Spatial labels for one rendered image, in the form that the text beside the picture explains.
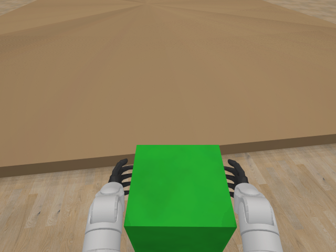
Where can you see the left robot forearm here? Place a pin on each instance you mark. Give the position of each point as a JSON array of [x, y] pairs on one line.
[[104, 222]]

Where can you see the left robot hand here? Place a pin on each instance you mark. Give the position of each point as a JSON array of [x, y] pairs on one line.
[[117, 174]]

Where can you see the carton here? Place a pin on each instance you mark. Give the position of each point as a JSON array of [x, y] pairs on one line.
[[179, 200]]

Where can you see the right robot forearm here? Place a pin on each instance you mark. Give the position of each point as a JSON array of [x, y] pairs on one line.
[[257, 222]]

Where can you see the right robot hand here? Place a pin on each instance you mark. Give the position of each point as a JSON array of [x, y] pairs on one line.
[[239, 175]]

